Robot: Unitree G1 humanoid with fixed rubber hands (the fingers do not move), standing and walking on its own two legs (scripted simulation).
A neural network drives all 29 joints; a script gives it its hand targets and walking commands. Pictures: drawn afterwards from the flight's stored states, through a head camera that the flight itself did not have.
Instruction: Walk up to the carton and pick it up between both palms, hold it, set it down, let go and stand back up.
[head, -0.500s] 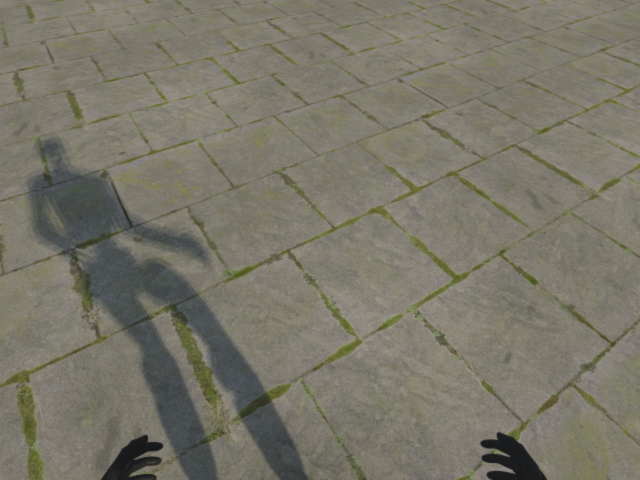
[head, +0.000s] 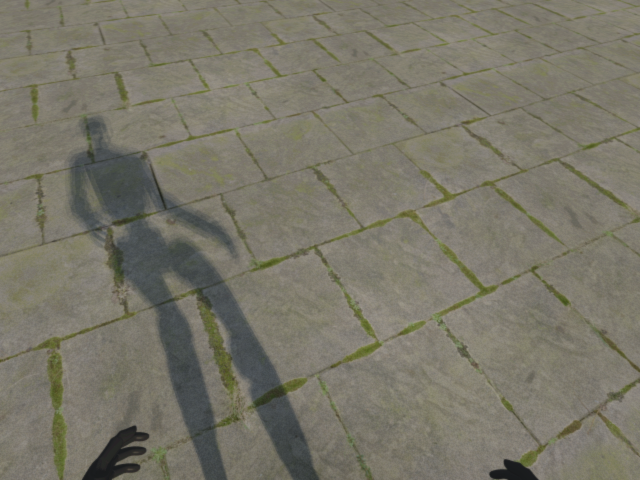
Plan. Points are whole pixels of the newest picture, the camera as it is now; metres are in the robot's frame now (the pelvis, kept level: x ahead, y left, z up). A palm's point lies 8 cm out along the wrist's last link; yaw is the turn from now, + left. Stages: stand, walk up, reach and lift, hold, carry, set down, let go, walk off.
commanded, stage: walk up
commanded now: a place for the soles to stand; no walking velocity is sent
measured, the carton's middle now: out of the picture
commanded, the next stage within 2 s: none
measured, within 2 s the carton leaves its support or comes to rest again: neither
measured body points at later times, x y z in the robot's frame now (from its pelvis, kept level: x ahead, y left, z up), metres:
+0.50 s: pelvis +0.06 +0.16 +0.00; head +0.06 +0.18 +0.45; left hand +0.11 +0.47 -0.10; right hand +0.23 -0.10 -0.09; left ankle +0.07 +0.26 -0.73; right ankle +0.19 +0.06 -0.67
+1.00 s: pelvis +0.19 +0.27 +0.01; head +0.21 +0.26 +0.46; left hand -0.02 +0.48 -0.09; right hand +0.49 +0.23 -0.09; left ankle +0.13 +0.50 -0.66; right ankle +0.23 +0.14 -0.73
